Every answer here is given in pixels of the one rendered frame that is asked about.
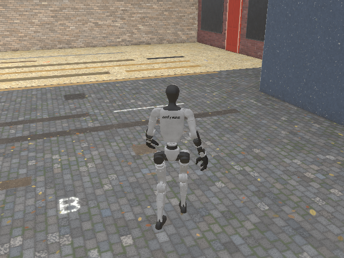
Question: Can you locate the robot left shin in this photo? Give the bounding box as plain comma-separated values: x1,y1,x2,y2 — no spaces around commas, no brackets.
156,183,166,222

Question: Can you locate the robot left forearm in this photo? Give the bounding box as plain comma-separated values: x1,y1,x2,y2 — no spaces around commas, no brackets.
146,129,153,143

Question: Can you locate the right robot upper arm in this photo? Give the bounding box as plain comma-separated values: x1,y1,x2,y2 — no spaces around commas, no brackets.
183,108,198,139

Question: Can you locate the left robot upper arm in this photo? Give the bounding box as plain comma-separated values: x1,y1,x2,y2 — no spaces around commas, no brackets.
147,107,161,136

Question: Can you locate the robot right forearm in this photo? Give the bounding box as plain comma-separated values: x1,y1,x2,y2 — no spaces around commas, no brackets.
193,131,206,157

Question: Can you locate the left robot hand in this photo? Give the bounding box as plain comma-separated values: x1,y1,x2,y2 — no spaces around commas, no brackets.
146,140,159,149

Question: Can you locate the humanoid robot torso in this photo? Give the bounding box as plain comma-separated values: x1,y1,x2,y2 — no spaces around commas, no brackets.
160,106,184,161

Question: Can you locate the right robot hand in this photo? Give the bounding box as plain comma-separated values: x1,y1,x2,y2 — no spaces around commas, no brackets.
196,155,208,171

